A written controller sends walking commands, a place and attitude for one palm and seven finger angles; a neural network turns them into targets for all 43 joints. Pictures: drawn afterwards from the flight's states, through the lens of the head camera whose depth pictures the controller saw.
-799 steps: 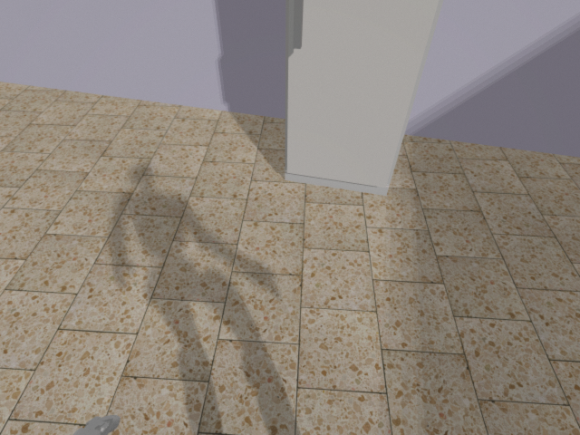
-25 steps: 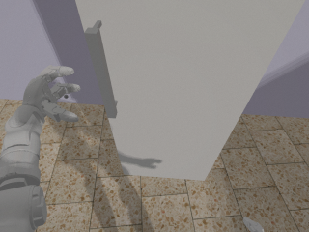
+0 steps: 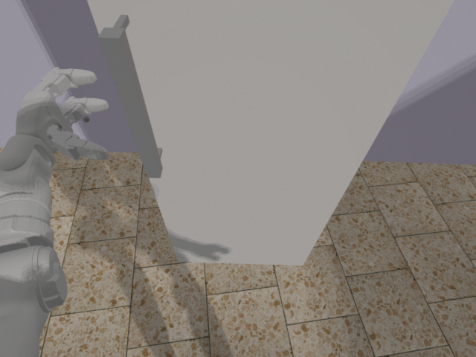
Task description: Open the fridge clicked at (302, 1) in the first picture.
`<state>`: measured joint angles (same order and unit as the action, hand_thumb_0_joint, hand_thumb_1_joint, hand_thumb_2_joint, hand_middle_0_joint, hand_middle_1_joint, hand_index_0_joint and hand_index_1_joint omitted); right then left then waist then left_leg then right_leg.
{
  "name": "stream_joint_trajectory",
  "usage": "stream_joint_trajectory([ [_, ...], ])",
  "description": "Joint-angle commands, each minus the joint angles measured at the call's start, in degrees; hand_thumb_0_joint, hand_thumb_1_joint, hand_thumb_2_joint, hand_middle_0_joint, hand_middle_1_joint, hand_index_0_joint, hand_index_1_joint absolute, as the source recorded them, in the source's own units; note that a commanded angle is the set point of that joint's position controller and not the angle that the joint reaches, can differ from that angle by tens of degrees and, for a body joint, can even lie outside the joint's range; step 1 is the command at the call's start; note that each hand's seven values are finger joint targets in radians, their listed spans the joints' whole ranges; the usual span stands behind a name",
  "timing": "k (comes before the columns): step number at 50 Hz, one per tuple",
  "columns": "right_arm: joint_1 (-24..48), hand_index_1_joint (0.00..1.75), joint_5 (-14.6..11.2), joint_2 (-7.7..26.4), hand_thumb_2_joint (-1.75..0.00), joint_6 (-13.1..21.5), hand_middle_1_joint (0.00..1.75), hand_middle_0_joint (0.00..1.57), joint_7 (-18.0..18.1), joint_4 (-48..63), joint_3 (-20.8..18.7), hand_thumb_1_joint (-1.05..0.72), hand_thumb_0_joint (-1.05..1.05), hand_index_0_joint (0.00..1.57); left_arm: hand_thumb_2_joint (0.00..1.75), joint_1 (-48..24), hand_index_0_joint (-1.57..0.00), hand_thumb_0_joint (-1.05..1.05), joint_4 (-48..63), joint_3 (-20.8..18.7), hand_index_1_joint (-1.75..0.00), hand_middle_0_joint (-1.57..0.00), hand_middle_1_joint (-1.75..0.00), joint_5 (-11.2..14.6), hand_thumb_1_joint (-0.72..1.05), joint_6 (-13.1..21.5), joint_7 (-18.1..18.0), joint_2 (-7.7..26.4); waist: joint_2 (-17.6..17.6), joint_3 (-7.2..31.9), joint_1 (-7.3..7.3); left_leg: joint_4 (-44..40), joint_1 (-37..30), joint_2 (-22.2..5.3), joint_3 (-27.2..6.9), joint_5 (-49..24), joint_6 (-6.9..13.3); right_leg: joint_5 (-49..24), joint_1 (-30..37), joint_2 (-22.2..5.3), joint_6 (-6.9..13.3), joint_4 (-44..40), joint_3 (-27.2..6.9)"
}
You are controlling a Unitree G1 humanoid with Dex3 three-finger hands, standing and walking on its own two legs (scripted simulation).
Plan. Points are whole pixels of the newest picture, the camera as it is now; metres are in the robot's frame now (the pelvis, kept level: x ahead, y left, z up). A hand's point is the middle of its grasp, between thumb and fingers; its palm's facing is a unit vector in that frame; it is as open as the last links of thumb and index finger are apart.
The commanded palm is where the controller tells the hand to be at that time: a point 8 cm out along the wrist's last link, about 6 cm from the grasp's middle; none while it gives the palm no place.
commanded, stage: move the hooked fingers beside the handle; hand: left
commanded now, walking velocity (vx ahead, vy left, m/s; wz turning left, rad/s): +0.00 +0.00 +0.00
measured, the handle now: (141, 109) +0.50 +0.17 +0.14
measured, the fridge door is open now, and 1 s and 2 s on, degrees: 0 0 0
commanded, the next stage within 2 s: feel for the door with the fingertips in 0.78 s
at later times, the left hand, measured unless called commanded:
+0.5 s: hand (89, 124) +0.45 +0.24 +0.15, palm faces -0.04 -1.00 +0.01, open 14.0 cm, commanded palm +0.42 +0.28 +0.15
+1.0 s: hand (104, 120) +0.46 +0.22 +0.15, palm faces -0.04 -1.00 +0.00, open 14.0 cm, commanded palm +0.44 +0.26 +0.15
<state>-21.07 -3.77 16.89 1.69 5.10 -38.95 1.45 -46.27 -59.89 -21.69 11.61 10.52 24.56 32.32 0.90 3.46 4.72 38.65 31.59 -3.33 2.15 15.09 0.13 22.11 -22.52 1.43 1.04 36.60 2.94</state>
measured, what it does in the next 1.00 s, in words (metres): stands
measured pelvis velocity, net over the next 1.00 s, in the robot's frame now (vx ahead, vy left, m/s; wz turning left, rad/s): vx -0.01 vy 0.01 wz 0.01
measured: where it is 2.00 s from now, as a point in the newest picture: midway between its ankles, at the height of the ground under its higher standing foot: outside the picture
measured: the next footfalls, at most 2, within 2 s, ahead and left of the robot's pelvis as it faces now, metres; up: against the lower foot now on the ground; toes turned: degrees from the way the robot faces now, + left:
none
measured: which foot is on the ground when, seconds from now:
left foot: down 0.00-1.00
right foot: down 0.00-1.00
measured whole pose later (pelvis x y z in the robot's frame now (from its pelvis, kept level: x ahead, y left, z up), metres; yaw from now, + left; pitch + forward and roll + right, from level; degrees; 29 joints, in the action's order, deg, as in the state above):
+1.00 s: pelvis -0.01 +0.01 -0.01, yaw +0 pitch +9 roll -2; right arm -20.9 -3.3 16.6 1.2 4.6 -38.4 1.6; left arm -49.7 -60.9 -18.1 10.9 11.2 20.3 29.2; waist 1.4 3.4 5.3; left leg 41.2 35.2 -3.0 1.6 15.3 0.6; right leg 22.5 -25.8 1.1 0.6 39.1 3.3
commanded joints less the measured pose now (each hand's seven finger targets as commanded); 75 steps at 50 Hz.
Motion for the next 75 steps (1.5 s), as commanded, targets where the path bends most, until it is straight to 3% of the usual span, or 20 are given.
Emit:
stream_joint_trajectory([
  [1, -3.7, 0.3, 0.3, 9.5, -0.9, 1.3, 0.3, 0.2, 0.6, 5.5, -3.5, -0.9, 0.0, 0.2, 0.3, -27.0, -0.3, 0.0, 8.1, 0.2, -1.2, -0.3, -1.2, 0.9, -0.5, 1.9, -0.1, 13.3, 2.3, 16.4, 1.77, -1.5, -17.9, 2.5, -2.5, -12.1, 3.1, -19.9, -5.1, 0.2, -0.7, -5.4, -1.8],
  [2, -3.7, 0.3, 0.4, 9.8, -0.9, 1.2, 0.3, 0.2, 0.3, 5.7, -3.7, -0.9, 0.0, 0.2, 0.3, -25.1, -0.3, 0.0, 7.9, -2.3, -1.2, -0.3, -1.2, 0.4, -0.5, 1.9, -0.2, 16.0, 3.7, 19.4, 0.31, -1.2, -18.8, 2.4, -2.6, -13.5, 2.8, -21.2, -4.6, 0.3, -0.6, -4.8, -2.1],
  [5, -3.6, 0.3, 0.7, 9.5, -0.9, 0.9, 0.3, 0.2, 0.0, 6.7, -3.6, -0.9, 0.0, 0.2, 0.3, -25.2, -0.3, 0.0, 10.8, -2.5, -1.2, -0.3, -1.2, 0.7, -0.5, 3.2, -0.7, 15.6, 4.2, 22.1, 0.08, -1.1, -20.5, 2.2, -3.0, -14.8, 2.5, -21.2, -4.3, 0.6, -0.6, -4.1, -1.7],
  [6, -4.3, 0.3, 0.8, 9.5, -0.9, 0.6, 0.3, 0.2, 0.1, 6.4, -3.8, -0.9, 0.0, 0.2, 0.3, -25.7, -0.3, 0.0, 11.8, -3.6, -1.2, -0.3, -1.2, 1.3, -0.5, 4.2, -1.2, 16.6, 1.7, 22.5, 0.29, -0.7, -19.6, 2.1, -2.9, -15.8, 2.8, -22.4, -2.5, 0.6, -0.5, -3.9, -1.5],
  [12, -3.5, 0.3, 0.6, 9.6, -0.9, 0.3, 0.3, 0.2, -0.3, 6.9, -3.9, -0.9, 0.0, 0.2, 0.3, -26.8, -0.3, 0.0, 15.1, -5.3, -1.2, -0.3, -1.2, -0.2, -0.5, 5.7, -2.6, 18.8, 6.3, 22.4, 0.08, -0.8, -21.8, 1.7, -3.5, -15.4, 2.3, -20.1, -5.5, 1.2, -0.4, -3.7, -1.5],
  [21, -3.1, 0.3, 0.2, 9.0, -0.9, 0.3, 0.3, 0.2, -0.3, 7.7, -3.7, -0.9, 0.0, 0.2, 0.3, -23.5, -0.3, 0.0, 14.3, 1.7, -1.2, -0.3, -1.2, 1.8, -0.5, 2.4, -1.8, 9.0, 3.6, 17.6, 1.32, -1.6, -21.6, 1.4, -3.9, -13.1, 2.4, -16.6, -7.6, 1.3, -0.1, -4.6, -0.3],
  [26, -3.2, 0.3, 0.5, 9.1, -0.9, 0.6, 0.3, 0.2, -0.5, 7.6, -3.8, -0.9, 0.0, 0.2, 0.3, -24.6, -0.3, 0.0, 17.4, -0.7, -1.2, -0.3, -1.2, 1.6, -0.5, 3.2, -3.4, 11.1, 4.3, 20.8, 0.45, -1.0, -23.6, 1.4, -4.5, -15.0, 2.2, -17.3, -7.2, 1.2, 0.1, -3.9, -0.4],
  [29, -2.5, 0.3, 0.6, 8.9, -0.9, 0.7, 0.3, 0.2, -0.6, 7.2, -3.4, -0.9, 0.0, 0.2, 0.3, -27.3, -0.3, 0.0, 16.2, -0.3, -1.2, -0.3, -1.2, 0.8, -0.5, 3.4, -4.3, 11.1, 4.1, 18.8, 0.94, -1.5, -22.2, 1.4, -4.8, -12.0, 2.0, -15.4, -8.5, 1.2, -0.2, -4.0, -0.4],
  [32, -2.2, 0.3, 0.6, 9.1, -0.9, 0.8, 0.3, 0.2, -0.5, 7.4, -3.4, -0.9, 0.0, 0.2, 0.3, -25.7, -0.3, 0.0, 16.5, -2.8, -1.2, -0.3, -1.2, -0.1, -0.5, 3.9, -5.0, 14.5, 5.4, 21.2, -0.28, -1.1, -22.3, 1.7, -4.4, -13.5, 2.0, -17.2, -6.5, 1.1, 0.0, -3.5, -0.8],
  [36, -2.1, 0.3, 0.3, 8.7, -0.9, 0.7, 0.3, 0.2, -0.2, 7.3, -3.1, -0.9, 0.0, 0.2, 0.3, -26.5, -0.3, 0.0, 14.1, 0.7, -1.2, -0.3, -1.2, 0.2, -0.5, 3.6, -4.3, 10.7, 4.3, 17.8, 1.2, -1.1, -20.5, 1.7, -3.9, -11.5, 2.3, -16.0, -7.4, 1.0, -0.1, -4.1, -0.7],
  [41, -2.5, 0.3, 0.2, 9.2, -0.9, 0.9, 0.3, 0.2, 0.4, 6.7, -3.0, -0.9, 0.0, 0.2, 0.3, -30.8, -0.3, 0.0, 11.6, 2.2, -1.2, -0.3, -1.2, 0.7, -0.5, 3.3, -3.5, 10.3, 2.7, 16.4, 2.47, -1.3, -19.0, 1.7, -4.3, -7.9, 2.5, -13.0, -8.7, 0.7, -0.3, -4.9, -1.1],
  [45, -2.8, 0.3, 0.5, 9.0, -0.9, 1.3, 0.3, 0.2, 0.2, 6.0, -3.2, -0.9, 0.0, 0.2, 0.3, -32.3, -0.3, 0.0, 12.4, 2.8, -1.2, -0.3, -1.2, 0.2, -0.5, 4.4, -3.8, 9.4, 5.9, 19.7, 2.29, -1.0, -22.1, 1.6, -5.1, -8.9, 2.0, -12.7, -10.5, 0.8, -0.2, -4.2, -1.0],
  [51, -3.8, 0.3, 0.7, 9.1, -0.9, 1.3, 0.3, 0.2, -0.1, 5.5, -3.3, -0.9, 0.0, 0.2, 0.3, -30.7, -0.3, 0.0, 9.3, 1.1, -1.2, -0.3, -1.2, 0.5, -0.5, 3.4, -5.5, 10.0, 1.5, 18.6, 2.0, -0.6, -17.6, 2.0, -4.0, -8.4, 2.7, -14.0, -7.6, 0.7, -0.5, -4.3, -1.1],
  [55, -3.7, 0.3, 0.9, 8.6, -0.9, 1.2, 0.3, 0.2, -0.7, 6.3, -3.5, -0.9, 0.0, 0.2, 0.3, -29.9, -0.3, 0.0, 13.3, -0.1, -1.2, -0.3, -1.2, -0.8, -0.5, 3.8, -7.1, 10.9, 4.6, 22.6, 0.73, -0.2, -19.7, 2.0, -3.5, -11.9, 2.4, -17.9, -6.1, 0.9, -0.6, -3.3, -1.4],
  [57, -3.7, 0.3, 0.8, 8.5, -0.9, 1.0, 0.3, 0.2, -0.9, 6.4, -3.7, -0.9, 0.0, 0.2, 0.3, -27.1, -0.3, 0.0, 14.2, -0.5, -1.2, -0.3, -1.2, -0.7, -0.5, 4.2, -7.3, 10.9, 3.2, 23.3, 0.17, 0.0, -19.8, 2.1, -3.4, -13.8, 2.5, -20.2, -4.6, 1.1, -0.6, -3.2, -1.4],
  [60, -3.0, 0.3, 0.5, 8.1, -0.9, 0.9, 0.3, 0.2, -1.1, 6.5, -3.7, -0.9, 0.0, 0.2, 0.3, -26.7, -0.3, 0.0, 14.6, 3.4, -1.2, -0.3, -1.2, 0.2, -0.5, 3.3, -6.9, 5.3, 3.0, 19.5, 1.37, -0.2, -19.5, 2.1, -3.0, -12.1, 2.6, -19.3, -6.4, 1.3, -0.7, -4.0, -1.2],
  [66, -3.1, 0.3, 0.6, 8.3, -0.9, 0.5, 0.3, 0.2, -0.5, 6.5, -3.6, -0.9, 0.0, 0.2, 0.3, -27.9, -0.3, 0.0, 16.8, -1.1, -1.2, -0.3, -1.2, 0.0, -0.5, 3.6, -8.1, 11.2, 2.1, 20.9, 0.26, -0.2, -18.2, 2.7, -2.4, -14.2, 3.0, -23.1, -2.1, 0.8, -0.7, -3.6, -1.9],
  [69, -2.2, 0.3, 0.7, 7.7, -0.9, 0.7, 0.3, 0.2, -0.9, 6.6, -3.6, -0.9, 0.0, 0.2, 0.3, -26.6, -0.3, 0.0, 18.1, -0.3, -1.2, -0.3, -1.2, -0.7, -0.5, 4.6, -8.8, 9.4, 5.1, 21.4, 0.0, 0.1, -20.9, 2.4, -2.6, -15.3, 2.5, -23.2, -3.9, 1.0, -0.5, -3.5, -1.8],
  [74, -2.3, 0.3, 0.4, 8.2, -0.9, 0.3, 0.3, 0.2, -0.6, 6.0, -3.6, -0.9, 0.0, 0.2, 0.3, -27.9, -0.3, 0.0, 12.8, 2.5, -1.2, -0.3, -1.2, -0.3, -0.5, 3.0, -8.0, 6.8, -0.2, 17.0, 1.77, -0.5, -18.2, 2.3, -2.6, -12.0, 2.7, -21.1, -5.4, 0.9, -0.9, -4.2, -1.7],
  [75, -2.0, 0.3, 0.3, 8.2, -0.9, 0.4, 0.3, 0.2, -0.6, 6.2, -3.6, -0.9, 0.0, 0.2, 0.3, -29.0, -0.3, 0.0, 13.2, 3.4, -1.2, -0.3, -1.2, -0.3, -0.5, 2.7, -7.7, 5.9, 1.5, 17.3, 1.93, -0.5, -18.5, 2.4, -2.4, -11.6, 2.8, -20.9, -5.9, 0.8, -1.0, -4.5, -2.0],
])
